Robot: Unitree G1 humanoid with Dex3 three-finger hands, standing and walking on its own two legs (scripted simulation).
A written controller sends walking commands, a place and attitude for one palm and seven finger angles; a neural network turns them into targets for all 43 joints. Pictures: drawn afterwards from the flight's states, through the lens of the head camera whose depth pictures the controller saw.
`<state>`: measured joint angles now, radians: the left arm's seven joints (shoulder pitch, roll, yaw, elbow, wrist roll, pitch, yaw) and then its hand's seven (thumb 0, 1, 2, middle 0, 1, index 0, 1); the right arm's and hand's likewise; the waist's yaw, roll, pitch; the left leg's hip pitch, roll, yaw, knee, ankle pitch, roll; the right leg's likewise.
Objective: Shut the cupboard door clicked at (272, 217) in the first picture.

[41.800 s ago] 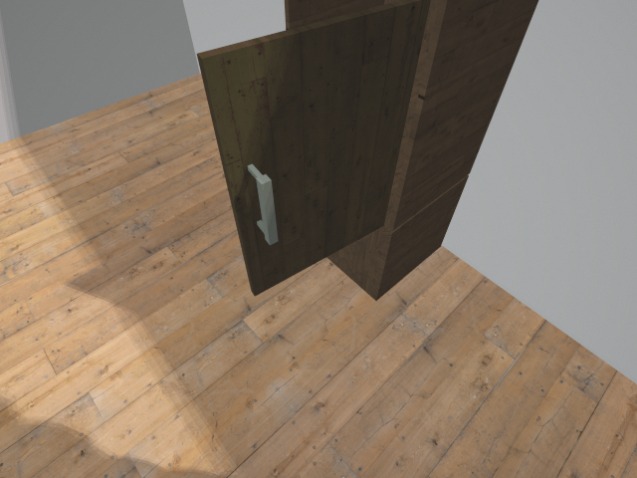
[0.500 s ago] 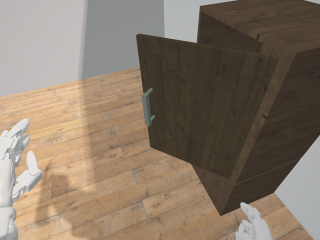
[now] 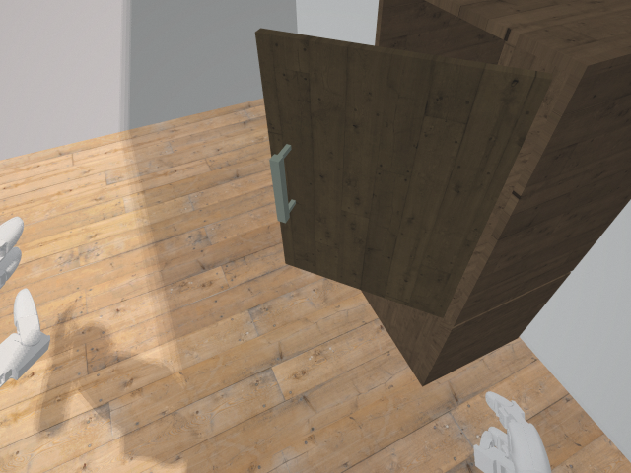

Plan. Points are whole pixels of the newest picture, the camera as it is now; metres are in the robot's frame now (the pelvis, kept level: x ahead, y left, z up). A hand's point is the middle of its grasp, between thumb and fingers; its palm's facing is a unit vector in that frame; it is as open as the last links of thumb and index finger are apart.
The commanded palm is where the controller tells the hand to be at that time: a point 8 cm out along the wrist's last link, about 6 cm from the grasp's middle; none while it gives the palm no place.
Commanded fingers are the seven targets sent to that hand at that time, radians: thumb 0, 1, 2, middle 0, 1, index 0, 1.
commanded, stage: step back with the hand held close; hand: left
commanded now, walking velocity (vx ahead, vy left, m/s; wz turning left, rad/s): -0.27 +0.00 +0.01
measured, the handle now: (284, 184) +0.64 +0.11 -0.03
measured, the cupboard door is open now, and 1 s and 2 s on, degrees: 42 42 42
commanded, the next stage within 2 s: stop stepping back and stand still in 1.08 s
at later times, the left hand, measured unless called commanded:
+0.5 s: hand out of the picture +0.12 +0.27 +0.16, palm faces +0.48 -0.77 -0.43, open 7.4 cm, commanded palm +0.06 +0.30 +0.18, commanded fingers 0.00 0.90 0.90 -0.20 -0.30 -0.20 -0.30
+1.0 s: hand out of the picture +0.04 +0.30 +0.17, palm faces +0.54 -0.72 -0.44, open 7.4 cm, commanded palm -0.04 +0.32 +0.18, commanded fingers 0.00 0.90 0.90 -0.20 -0.30 -0.20 -0.30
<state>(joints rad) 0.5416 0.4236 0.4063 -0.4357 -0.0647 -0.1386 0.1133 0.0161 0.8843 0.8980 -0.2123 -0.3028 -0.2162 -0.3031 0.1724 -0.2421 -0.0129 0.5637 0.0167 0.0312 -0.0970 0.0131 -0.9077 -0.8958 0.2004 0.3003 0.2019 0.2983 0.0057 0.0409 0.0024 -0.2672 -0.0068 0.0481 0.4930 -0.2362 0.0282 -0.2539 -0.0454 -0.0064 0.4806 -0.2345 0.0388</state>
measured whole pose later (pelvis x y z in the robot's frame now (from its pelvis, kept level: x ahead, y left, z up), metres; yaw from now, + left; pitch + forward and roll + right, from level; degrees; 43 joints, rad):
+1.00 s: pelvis -0.14 +0.00 -0.02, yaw +7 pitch +1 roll -4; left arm 0.48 0.44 0.48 -0.52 -0.03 -0.26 0.16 0.01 0.88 0.90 -0.21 -0.30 -0.22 -0.30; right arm 0.17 -0.18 -0.02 0.63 -0.01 -0.09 -0.07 0.01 -0.91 -0.90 0.20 0.30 0.20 0.30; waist -0.01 0.00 0.01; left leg -0.50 0.05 0.01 0.64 -0.16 0.05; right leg -0.47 0.08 0.05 0.90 -0.38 0.03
